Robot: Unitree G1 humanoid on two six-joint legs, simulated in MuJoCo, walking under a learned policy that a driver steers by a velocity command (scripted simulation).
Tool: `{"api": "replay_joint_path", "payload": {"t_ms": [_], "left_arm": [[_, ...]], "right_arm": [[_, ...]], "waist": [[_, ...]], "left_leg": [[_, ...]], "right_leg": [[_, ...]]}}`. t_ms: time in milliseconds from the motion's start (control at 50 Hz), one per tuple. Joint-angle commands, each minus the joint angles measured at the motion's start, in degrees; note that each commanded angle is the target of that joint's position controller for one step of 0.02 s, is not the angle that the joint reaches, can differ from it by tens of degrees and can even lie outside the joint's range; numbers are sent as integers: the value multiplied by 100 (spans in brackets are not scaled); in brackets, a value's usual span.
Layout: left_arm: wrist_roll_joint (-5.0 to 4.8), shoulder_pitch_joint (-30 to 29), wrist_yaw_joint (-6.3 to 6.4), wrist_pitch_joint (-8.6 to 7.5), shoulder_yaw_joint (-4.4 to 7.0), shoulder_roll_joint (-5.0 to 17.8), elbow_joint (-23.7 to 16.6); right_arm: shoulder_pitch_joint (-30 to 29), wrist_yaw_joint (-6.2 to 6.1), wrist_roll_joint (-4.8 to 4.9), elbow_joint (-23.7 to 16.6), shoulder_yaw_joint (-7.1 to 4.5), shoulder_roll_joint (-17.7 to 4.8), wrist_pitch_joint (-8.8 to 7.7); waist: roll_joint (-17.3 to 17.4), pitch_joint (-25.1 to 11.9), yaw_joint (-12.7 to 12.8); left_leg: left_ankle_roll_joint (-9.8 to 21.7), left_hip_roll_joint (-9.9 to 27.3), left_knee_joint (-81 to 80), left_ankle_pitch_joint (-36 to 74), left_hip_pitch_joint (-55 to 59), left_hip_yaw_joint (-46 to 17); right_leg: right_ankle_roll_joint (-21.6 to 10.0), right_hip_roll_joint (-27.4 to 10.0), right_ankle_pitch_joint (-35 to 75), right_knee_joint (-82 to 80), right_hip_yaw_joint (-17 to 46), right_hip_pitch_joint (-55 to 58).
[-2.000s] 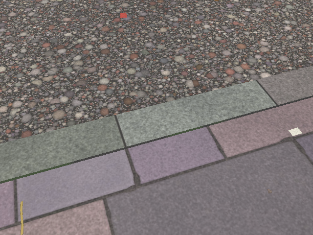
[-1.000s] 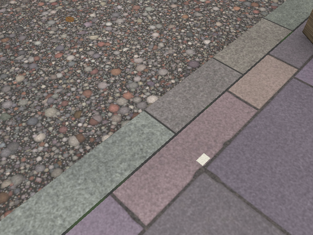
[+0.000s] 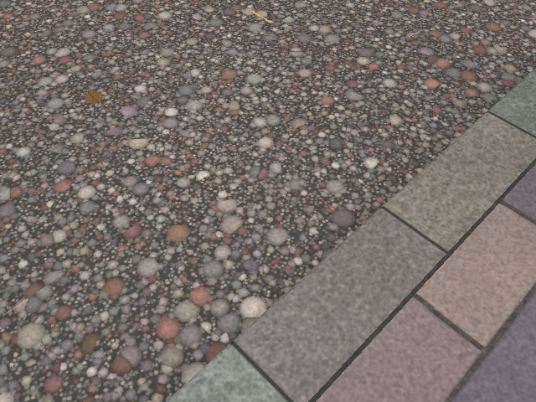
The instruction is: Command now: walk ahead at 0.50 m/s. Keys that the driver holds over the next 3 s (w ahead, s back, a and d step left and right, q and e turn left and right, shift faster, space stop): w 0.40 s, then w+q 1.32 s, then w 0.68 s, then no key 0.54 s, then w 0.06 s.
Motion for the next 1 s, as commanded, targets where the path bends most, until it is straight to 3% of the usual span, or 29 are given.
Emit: {"api": "replay_joint_path", "payload": {"t_ms": [20, 40, 60, 80, 120, 180, 260, 340, 400, 420, 440, 460, 480, 500, 520, 540, 560, 580, 620, 660, 700, 760, 780, 800, 840, 920, 960, 1000], "left_arm": [[-64, -531, 20, -240, 171, 774, -641], [18, -470, 56, -172, 210, 710, -630], [38, -303, 65, -88, 201, 565, -577], [45, -194, 74, -22, 187, 433, -532], [70, -344, 96, 52, 194, 386, -606], [125, -991, 91, 40, 199, 381, -813], [89, -1809, -2, -34, 125, 230, -1017], [33, -2449, -129, -90, 86, 262, -1253], [20, -2480, -227, -146, 111, 405, -1359], [28, -2295, -233, -165, 153, 503, -1329], [42, -1784, -218, -186, 238, 646, -1201], [68, -802, -166, -198, 390, 945, -910], [156, 293, -91, -185, 512, 1437, -745], [166, 430, -123, -153, 540, 1633, -634], [129, 299, -111, -156, 387, 1014, -714], [113, -152, -84, -165, 312, 792, -779], [129, -585, -87, -175, 262, 658, -829], [148, -865, -101, -191, 227, 494, -831], [214, -1047, -107, -246, 218, 379, -767], [220, -1045, -84, -291, 260, 482, -672], [242, -982, -21, -291, 308, 589, -590], [244, -940, 67, -263, 354, 730, -539], [252, -862, 92, -266, 371, 778, -509], [231, -845, 103, -264, 359, 738, -501], [181, -604, 141, -227, 387, 774, -398], [80, -363, 162, -71, 467, 914, -288], [-6, -455, 192, 9, 524, 1058, -308], [-58, -509, 206, 98, 593, 1266, -334]], "right_arm": [[946, -41, -15, 27, -189, -696, 21], [740, -23, -72, 5, -149, -547, -19], [656, -4, -96, 25, -140, -496, -38], [685, 7, -86, 70, -151, -508, -68], [849, -26, -79, 189, -192, -663, -105], [1157, -131, -61, 339, -225, -793, -58], [1489, -202, 2, 484, -227, -889, 4], [1903, -216, 46, 708, -248, -957, 97], [1900, -256, 70, 785, -291, -1037, 189], [1852, -262, 79, 785, -302, -1070, 215], [1710, -266, 87, 760, -298, -1087, 242], [1656, -265, 56, 713, -238, -942, 257], [1699, -261, -75, 534, -110, -637, 238], [2446, -214, 33, 544, 63, 46, 112], [2024, -210, 184, 610, -116, -717, 28], [1554, -213, 275, 452, -197, -934, -5], [1351, -253, 239, 432, -200, -852, 13], [1285, -277, 163, 439, -239, -774, 67], [1528, -261, 174, 491, -254, -527, 226], [1454, -266, 170, 420, -262, -393, 347], [1131, -267, 125, 257, -286, -395, 389], [739, -176, 70, 104, -267, -311, 320], [635, -136, 34, 75, -262, -284, 306], [522, -99, 59, 42, -276, -323, 290], [122, -30, 53, -128, -254, -276, 272], [-476, 127, 81, -484, -215, -245, 307], [-510, 196, 89, -614, -239, -325, 341], [-150, 207, 67, -603, -357, -553, 379]], "waist": [[325, -577, -507], [440, -414, -286], [539, -356, -146], [544, -327, -82], [462, -181, -38], [347, -28, -186], [353, 110, -467], [359, 294, -688], [457, 247, -548], [516, 132, -412], [544, -156, -81], [432, -787, 350], [-334, -1767, 669], [-1820, -2424, 263], [-1045, -1992, 493], [-804, -1198, 409], [-383, -815, 212], [-357, -484, 61], [-515, -344, -184], [-406, -147, -270], [-282, 28, -243], [-231, 66, -169], [-201, 39, -119], [-122, 130, -92], [-111, 277, 74], [-116, 517, 240], [-146, 539, 112], [-219, 174, -119]], "left_leg": [[1082, 1756, -1808, -180, 2639, -2514], [971, 1528, -1985, 143, 2063, -2097], [949, 1380, -2169, 259, 1711, -1840], [991, 1315, -2294, 454, 1515, -1646], [1075, 1302, -2452, 903, 1396, -1357], [1013, 1253, -2524, 1269, 1652, -1073], [805, 1084, -2565, 1079, 1824, -694], [806, 1346, -2327, 968, 2484, -754], [696, 1599, -1939, 1446, 2990, -865], [641, 1595, -1683, 1956, 2993, -914], [548, 1445, -1109, 2810, 2900, -831], [386, 1102, -1, 3014, 2423, -635], [152, 637, 1939, 1220, 1132, -344], [-106, -283, 3635, -2383, -963, -573], [-47, 29, 4203, -2394, -1499, -1219], [9, 289, 4223, -1832, -1748, -1100], [-31, 557, 4006, -1323, -1494, -988], [-67, 705, 3707, -993, -1289, -984], [-107, 863, 3472, -653, -777, -991], [-149, 890, 3301, -391, -914, -987], [-202, 878, 2796, 96, -1274, -1076], [-233, 781, 1696, 1164, -1087, -787], [-218, 796, 1636, 1430, -1069, -736], [-188, 759, 1301, 1714, -1082, -667], [-127, 791, 986, 1873, -1365, -655], [2, 720, 309, 1410, -1526, -366], [109, 657, -41, 1087, -1318, -302], [259, 267, -107, 468, -571, 88]], "right_leg": [[-107, -592, 599, 1258, 174, -2852], [-101, -785, 901, 881, 214, -2461], [-76, -850, 1060, 705, 215, -2134], [-42, -859, 1147, 584, 168, -2001], [54, -905, 1467, 239, 126, -2205], [169, -928, 2345, -716, 97, -2698], [154, -708, 3288, -2111, -129, -2467], [84, -552, 3097, -2777, -194, -2556], [-118, -454, 2482, -3073, -195, -2385], [-190, -347, 2276, -3151, -255, -1955], [-296, -159, 2229, -3314, -403, -1158], [-473, -182, 2365, -3269, -371, 290], [-859, -1427, 2400, -3121, 982, 2147], [-1625, -2526, 1175, -3882, 3515, 3715], [-1360, -2339, 572, -4192, 3441, 3317], [-1088, -2187, 825, -4305, 2522, 2553], [-958, -1973, 1354, -4489, 1893, 1767], [-877, -1761, 1699, -4704, 1357, 1190], [-823, -1558, 2084, -5031, 699, 614], [-860, -1536, 2533, -5208, 212, 418], [-862, -1513, 2871, -5287, -161, 481], [-769, -1311, 3090, -5325, -806, 502], [-784, -1404, 3224, -5266, -883, 622], [-742, -1320, 3141, -5202, -1065, 665], [-729, -1517, 3158, -5017, -1127, 1095], [-606, -1732, 3207, -4647, -1327, 1676], [-445, -1809, 3909, -4333, -1434, 1898], [-345, -1795, 5417, -3548, -1503, 2117]]}}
